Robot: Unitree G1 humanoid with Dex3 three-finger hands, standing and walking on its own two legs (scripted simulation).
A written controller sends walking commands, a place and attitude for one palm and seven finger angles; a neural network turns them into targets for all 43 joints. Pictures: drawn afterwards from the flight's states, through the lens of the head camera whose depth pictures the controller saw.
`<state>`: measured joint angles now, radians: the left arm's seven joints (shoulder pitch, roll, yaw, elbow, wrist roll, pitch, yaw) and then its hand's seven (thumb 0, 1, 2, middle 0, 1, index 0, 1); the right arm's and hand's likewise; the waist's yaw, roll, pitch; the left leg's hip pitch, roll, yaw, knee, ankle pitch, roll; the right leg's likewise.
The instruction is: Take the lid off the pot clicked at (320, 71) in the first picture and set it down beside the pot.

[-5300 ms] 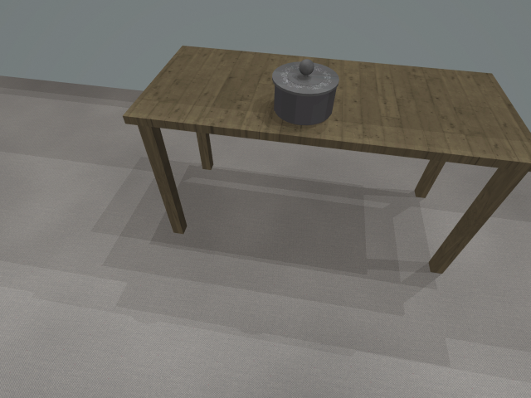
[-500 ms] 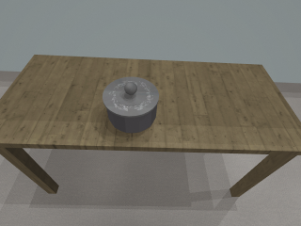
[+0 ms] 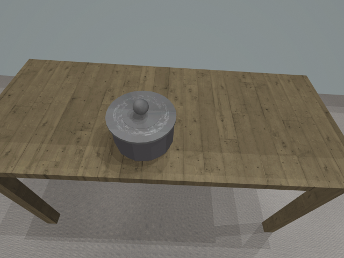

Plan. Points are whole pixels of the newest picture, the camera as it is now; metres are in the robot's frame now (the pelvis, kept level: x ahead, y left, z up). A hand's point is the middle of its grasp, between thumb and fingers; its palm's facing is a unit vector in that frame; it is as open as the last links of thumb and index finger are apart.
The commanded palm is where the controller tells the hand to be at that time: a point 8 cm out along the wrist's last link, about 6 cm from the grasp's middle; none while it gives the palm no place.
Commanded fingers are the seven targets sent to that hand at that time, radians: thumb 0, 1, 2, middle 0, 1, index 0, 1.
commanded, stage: come to a stop and stand still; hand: left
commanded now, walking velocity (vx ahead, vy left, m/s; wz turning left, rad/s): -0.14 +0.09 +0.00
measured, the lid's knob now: (140, 106) +0.49 +0.13 +0.05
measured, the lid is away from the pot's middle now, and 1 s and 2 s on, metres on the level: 0.00 0.00 0.00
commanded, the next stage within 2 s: look again from close up in 1.04 s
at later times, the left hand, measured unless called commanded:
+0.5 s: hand out of the picture +0.00 +0.22 -0.15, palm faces +0.04 -0.96 -0.28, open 7.4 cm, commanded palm none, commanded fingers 0.00 0.90 0.90 -0.20 -0.30 -0.20 -0.30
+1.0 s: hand out of the picture -0.10 +0.22 -0.17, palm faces +0.02 -0.98 -0.22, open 7.4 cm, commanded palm none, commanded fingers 0.00 0.90 0.90 -0.20 -0.30 -0.20 -0.30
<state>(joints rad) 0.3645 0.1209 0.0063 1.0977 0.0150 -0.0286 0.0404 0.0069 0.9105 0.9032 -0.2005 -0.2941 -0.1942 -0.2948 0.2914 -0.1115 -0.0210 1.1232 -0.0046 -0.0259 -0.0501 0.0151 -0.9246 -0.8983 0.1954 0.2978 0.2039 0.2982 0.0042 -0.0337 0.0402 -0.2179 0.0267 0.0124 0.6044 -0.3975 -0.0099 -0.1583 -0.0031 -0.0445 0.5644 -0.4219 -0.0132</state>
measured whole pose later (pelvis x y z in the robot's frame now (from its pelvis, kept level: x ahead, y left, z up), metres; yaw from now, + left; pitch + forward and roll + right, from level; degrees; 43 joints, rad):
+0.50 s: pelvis -0.04 +0.02 +0.01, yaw +0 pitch -1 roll +0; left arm 0.25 0.20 0.01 0.99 0.01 -0.02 0.06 0.01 0.91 0.90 -0.20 -0.29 -0.20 -0.29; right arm 0.18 -0.17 -0.04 1.02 -0.01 0.00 -0.02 0.00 -0.91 -0.90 0.20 0.30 0.20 0.30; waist 0.01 0.02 0.05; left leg -0.20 0.00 0.04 0.52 -0.30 0.01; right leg -0.15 -0.03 -0.04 0.50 -0.33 0.01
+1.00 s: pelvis -0.09 +0.04 +0.01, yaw +1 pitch -1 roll +0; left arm 0.33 0.18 -0.01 1.04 0.02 0.00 0.04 0.01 0.91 0.90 -0.20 -0.29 -0.20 -0.30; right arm 0.29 -0.17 -0.02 1.07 -0.01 0.01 0.00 0.00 -0.91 -0.90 0.19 0.30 0.20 0.30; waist 0.00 0.00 0.02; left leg -0.27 -0.03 0.05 0.49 -0.20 0.05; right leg -0.23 -0.06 -0.03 0.50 -0.25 0.03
